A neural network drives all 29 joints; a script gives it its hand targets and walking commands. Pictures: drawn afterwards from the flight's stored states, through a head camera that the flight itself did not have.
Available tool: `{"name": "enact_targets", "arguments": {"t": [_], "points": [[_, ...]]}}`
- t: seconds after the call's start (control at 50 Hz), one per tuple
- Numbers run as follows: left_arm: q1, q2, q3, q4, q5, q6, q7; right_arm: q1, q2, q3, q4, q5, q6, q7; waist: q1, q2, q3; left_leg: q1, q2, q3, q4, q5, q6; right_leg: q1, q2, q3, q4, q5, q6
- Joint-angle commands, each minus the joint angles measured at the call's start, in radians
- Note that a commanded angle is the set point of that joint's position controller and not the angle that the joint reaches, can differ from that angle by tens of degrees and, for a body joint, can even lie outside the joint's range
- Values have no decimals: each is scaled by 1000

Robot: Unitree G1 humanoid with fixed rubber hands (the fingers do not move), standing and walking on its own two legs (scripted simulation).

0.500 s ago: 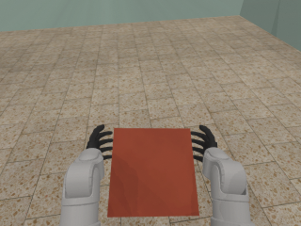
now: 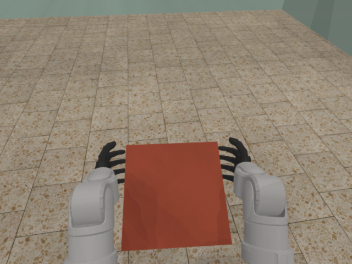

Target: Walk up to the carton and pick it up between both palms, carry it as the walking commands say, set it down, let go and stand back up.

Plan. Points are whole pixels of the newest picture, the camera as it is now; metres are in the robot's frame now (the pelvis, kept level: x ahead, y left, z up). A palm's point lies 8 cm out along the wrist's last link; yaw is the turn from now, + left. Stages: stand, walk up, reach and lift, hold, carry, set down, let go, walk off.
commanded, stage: carry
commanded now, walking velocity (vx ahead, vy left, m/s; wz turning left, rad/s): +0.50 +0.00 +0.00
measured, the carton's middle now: (173, 196) +0.29 +0.00 -0.01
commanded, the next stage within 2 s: none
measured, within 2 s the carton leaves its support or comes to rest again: neither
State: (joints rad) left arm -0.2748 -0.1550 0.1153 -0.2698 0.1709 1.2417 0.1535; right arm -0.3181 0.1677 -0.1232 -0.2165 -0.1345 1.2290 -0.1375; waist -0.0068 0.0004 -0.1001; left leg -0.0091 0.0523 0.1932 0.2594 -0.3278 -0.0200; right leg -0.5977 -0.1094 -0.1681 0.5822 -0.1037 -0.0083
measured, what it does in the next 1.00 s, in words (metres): walks ahead: right foot, then left foot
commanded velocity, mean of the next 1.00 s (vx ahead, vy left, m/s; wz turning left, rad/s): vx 0.45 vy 0.02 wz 0.06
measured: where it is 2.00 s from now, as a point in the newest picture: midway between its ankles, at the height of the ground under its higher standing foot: (153, 158)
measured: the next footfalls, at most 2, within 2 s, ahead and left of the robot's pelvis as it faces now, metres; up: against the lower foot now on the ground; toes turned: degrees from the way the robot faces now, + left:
right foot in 0.06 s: +0.23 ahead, -0.12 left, +0.00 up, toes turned -13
left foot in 0.54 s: +0.53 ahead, +0.09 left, +0.00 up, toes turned +12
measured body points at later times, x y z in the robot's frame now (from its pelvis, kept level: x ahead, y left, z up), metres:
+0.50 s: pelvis +0.35 -0.01 +0.00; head +0.35 -0.02 +0.45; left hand +0.64 +0.13 +0.09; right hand +0.65 -0.16 +0.09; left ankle +0.47 +0.09 -0.72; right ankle +0.19 -0.11 -0.74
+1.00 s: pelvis +0.71 -0.03 -0.02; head +0.70 -0.04 +0.43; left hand +1.00 +0.12 +0.08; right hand +1.01 -0.17 +0.06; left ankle +0.50 +0.08 -0.73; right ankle +0.87 -0.11 -0.74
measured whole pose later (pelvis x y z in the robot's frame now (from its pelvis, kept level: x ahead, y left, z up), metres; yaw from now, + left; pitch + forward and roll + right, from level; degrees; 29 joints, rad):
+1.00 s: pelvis +0.71 -0.03 -0.02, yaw +1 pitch +2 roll -1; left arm -0.23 -0.15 0.06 -0.32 0.15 1.22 0.13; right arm -0.24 0.15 -0.13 -0.29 -0.13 1.21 -0.10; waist 0.00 0.03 -0.07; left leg 0.10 0.09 0.19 0.45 -0.52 -0.04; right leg -0.50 -0.05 -0.26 0.46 0.01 -0.07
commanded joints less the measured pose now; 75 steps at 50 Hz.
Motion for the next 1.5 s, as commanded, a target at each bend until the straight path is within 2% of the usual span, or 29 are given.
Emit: {"name": "enact_targets", "arguments": {"t": [0.0,0.04,0.08,0.1,0.16,0.26,0.38,0.4,0.48,0.5,0.52,0.54,0.56,0.58,0.62,0.68,0.78,0.84,0.9,0.94,0.96,0.98,1.0,1.02,1.06,1.1,1.28,1.42,1.48], "points": [[-511,-966,-693,-35,-499,-2,-295,-333,955,643,16,397,7,281,-5,157,-127,2,181,-22,74,442,101,210,82,-127,-114,29,-15],[-450,-980,-692,-11,-507,-11,-294,-370,957,663,-17,412,10,276,36,41,-303,-147,101,56,443,453,51,625,80,-110,-132,-27,-18],[-492,-975,-683,-14,-489,-25,-295,-465,956,700,-81,447,16,287,40,-371,-355,-625,-86,-34,891,-143,-12,914,-322,643,-341,-205,-194],[-407,-995,-664,21,-473,-26,-289,-466,954,709,-91,459,20,290,38,-288,-318,-696,-22,-122,1018,-161,21,845,-346,682,-359,-104,-250],[-439,-1053,-672,-38,-478,-43,-288,-457,1010,725,-110,473,-7,293,28,-31,-320,-646,90,-191,910,-10,44,733,-253,363,-335,151,-153],[-344,-1001,-663,-87,-472,-54,-302,-305,1002,741,-132,442,-34,268,22,-154,-305,-585,50,-100,652,86,36,714,-179,136,-391,113,-119],[-332,-959,-704,-84,-477,-35,-311,-250,960,713,-99,411,-18,271,28,-96,-156,-559,-17,11,318,199,40,723,-156,44,-382,289,-103],[-339,-942,-694,-103,-473,-36,-309,-227,954,712,-87,413,-16,272,30,-163,-132,-527,-15,24,269,227,39,713,-143,23,-364,322,-92],[-368,-901,-687,-62,-471,-11,-314,-250,922,698,-24,409,13,287,5,-147,-119,-269,-63,116,189,251,58,594,-111,-64,-152,421,-49],[-367,-883,-689,-56,-469,-5,-319,-257,915,694,-19,405,15,288,-12,-124,-170,-78,-41,60,205,189,80,483,-67,-97,4,411,-16],[-372,-892,-692,-48,-472,-1,-318,-222,908,677,5,397,15,289,-38,9,-270,92,152,-228,129,94,124,333,-10,-86,278,182,30],[-428,-924,-697,-90,-487,0,-319,-293,937,700,-20,412,10,296,-26,258,-312,304,367,-618,32,156,239,21,132,-19,533,-285,45],[-437,-943,-694,-68,-484,4,-319,-335,943,704,-46,434,1,298,-21,274,-319,351,429,-727,3,220,322,-128,109,103,722,-378,14],[-440,-962,-705,-68,-489,-10,-316,-333,976,706,-58,455,-6,303,-24,176,-309,304,407,-633,17,334,319,-154,51,161,795,-367,3],[-462,-1010,-705,-75,-491,-31,-309,-377,1027,719,-98,471,-19,306,-11,20,-270,157,340,-409,5,367,215,-105,-32,187,685,-221,-14],[-418,-1035,-715,-62,-481,-49,-305,-378,1023,723,-140,474,-38,309,-9,103,-239,91,262,-236,-61,268,146,-52,-20,129,477,-128,1],[-351,-1016,-716,-39,-459,-54,-288,-307,968,714,-102,446,-31,314,-13,81,-172,123,214,-100,-92,387,150,-51,-2,42,158,-39,15],[-346,-983,-722,-48,-460,-44,-290,-301,944,696,-93,426,-24,315,-17,157,-64,45,175,-31,-91,458,131,24,51,-41,-43,90,6],[-371,-930,-719,-77,-471,-23,-298,-257,919,684,-65,399,-7,302,-14,146,-50,65,189,-12,3,622,120,126,68,-84,-102,115,-16],[-371,-927,-726,-94,-480,-19,-298,-248,903,675,-72,398,0,300,16,154,-126,37,105,56,239,780,69,357,131,-154,-188,194,-3],[-359,-929,-720,-66,-479,-17,-298,-282,878,676,-89,404,1,298,41,83,-220,-117,65,49,432,614,41,619,64,-91,-167,203,2],[-336,-918,-715,-59,-473,-16,-300,-336,878,698,-120,426,1,300,43,-44,-332,-299,6,33,638,281,19,814,-179,207,-163,315,-32],[-355,-935,-710,-31,-490,-24,-301,-348,882,712,-142,442,13,297,43,-313,-406,-537,-117,-74,892,-180,-1,995,-411,582,-231,458,-167],[-306,-939,-670,-21,-468,-33,-302,-344,889,724,-128,434,14,294,39,-286,-429,-528,-46,-195,1018,-168,40,901,-414,606,-284,413,-186],[-329,-989,-660,-55,-475,-47,-302,-399,945,748,-165,465,-9,300,44,-135,-382,-500,8,-239,998,-74,36,798,-331,324,-260,596,-103],[-336,-1037,-660,-78,-484,-61,-300,-418,974,750,-176,484,-24,297,34,-131,-337,-516,47,-230,894,-11,26,743,-287,154,-255,598,-51],[-310,-930,-671,-89,-489,-49,-326,-214,938,720,-89,393,-23,253,14,-206,-212,-600,18,-96,649,204,8,606,-296,-74,-214,594,-75],[-354,-927,-639,-73,-465,-31,-321,-304,929,734,-99,429,8,283,16,-244,-95,-558,2,-12,391,251,42,566,-324,-139,-177,404,3],[-338,-913,-646,-58,-443,-22,-302,-303,914,712,-41,447,18,309,-1,-152,-160,-363,-35,31,219,281,61,529,-296,-186,70,376,61]]}}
